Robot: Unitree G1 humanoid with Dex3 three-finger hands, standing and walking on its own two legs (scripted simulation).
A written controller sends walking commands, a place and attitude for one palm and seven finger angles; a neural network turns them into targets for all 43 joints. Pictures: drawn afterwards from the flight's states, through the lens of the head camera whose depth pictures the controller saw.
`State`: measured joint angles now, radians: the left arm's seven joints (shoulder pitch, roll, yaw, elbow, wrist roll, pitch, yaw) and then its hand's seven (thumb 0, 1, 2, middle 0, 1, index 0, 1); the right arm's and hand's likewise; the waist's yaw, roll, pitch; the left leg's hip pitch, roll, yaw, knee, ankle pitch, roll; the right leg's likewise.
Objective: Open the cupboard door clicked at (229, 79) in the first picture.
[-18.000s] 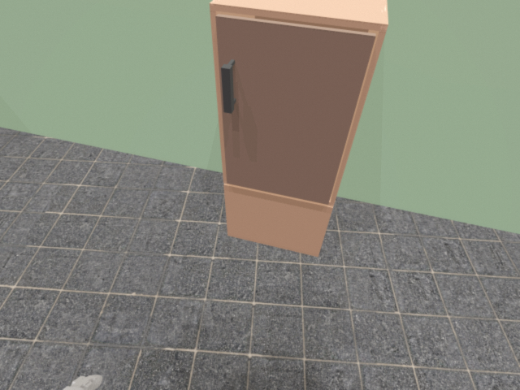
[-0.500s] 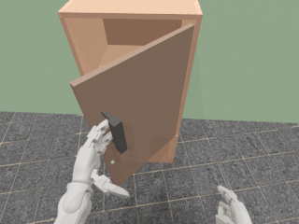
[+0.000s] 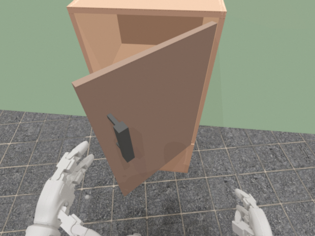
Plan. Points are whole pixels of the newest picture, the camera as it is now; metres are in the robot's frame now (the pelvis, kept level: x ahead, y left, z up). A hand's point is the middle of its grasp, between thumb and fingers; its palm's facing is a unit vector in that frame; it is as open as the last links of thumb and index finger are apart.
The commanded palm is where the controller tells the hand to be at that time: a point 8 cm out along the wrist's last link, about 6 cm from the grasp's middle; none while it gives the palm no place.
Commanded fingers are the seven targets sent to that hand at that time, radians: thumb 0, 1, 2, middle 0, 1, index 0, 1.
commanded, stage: draw the hand back to the body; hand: left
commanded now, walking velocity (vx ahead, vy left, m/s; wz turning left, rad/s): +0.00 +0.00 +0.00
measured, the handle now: (120, 138) +0.33 +0.12 +0.08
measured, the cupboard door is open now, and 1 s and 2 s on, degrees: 46 46 46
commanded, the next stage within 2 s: step back with the hand held close in 1.68 s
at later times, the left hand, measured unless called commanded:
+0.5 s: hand (62, 189) +0.19 +0.20 +0.12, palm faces -0.01 -1.00 -0.08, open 16.3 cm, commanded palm +0.16 +0.26 +0.13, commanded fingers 0.00 -0.47 0.31 -0.15 -0.30 -0.15 -0.30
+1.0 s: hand (19, 168) +0.20 +0.26 +0.17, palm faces +0.34 -0.86 -0.37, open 12.8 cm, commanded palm +0.16 +0.30 +0.18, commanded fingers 0.00 0.41 0.69 -0.18 -0.30 -0.18 -0.30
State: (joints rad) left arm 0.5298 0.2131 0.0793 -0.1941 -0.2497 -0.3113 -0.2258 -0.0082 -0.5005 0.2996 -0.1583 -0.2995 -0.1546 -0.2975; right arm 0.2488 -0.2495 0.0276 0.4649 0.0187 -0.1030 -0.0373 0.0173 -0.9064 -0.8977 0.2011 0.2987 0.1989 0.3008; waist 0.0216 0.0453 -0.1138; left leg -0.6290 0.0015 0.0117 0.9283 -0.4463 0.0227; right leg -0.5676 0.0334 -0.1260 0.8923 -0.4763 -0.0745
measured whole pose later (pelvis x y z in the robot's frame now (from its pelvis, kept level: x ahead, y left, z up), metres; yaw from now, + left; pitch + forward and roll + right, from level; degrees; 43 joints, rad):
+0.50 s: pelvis -0.01 +0.02 +0.01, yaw +0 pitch +5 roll -2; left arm 0.49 0.27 0.17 -0.27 -0.30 -0.16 -0.24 -0.01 -0.50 0.30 -0.15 -0.30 -0.15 -0.30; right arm 0.28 -0.25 0.06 0.49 0.04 -0.16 -0.07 0.02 -0.91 -0.90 0.20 0.30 0.20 0.30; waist 0.02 0.06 -0.11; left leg -0.54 0.00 0.02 0.87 -0.42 0.04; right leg -0.46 0.04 -0.12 0.80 -0.43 -0.06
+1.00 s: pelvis +0.01 +0.03 +0.05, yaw -1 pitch -2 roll -1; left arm 0.51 0.33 0.20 -0.39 -0.05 -0.05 0.13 0.00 0.08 0.55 -0.18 -0.30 -0.18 -0.30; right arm 0.21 -0.22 0.07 0.60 0.00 -0.12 -0.09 0.02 -0.90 -0.90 0.20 0.30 0.20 0.30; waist 0.07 0.05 -0.01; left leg -0.18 -0.03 0.05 0.50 -0.28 0.06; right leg -0.13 0.02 -0.07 0.46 -0.29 -0.03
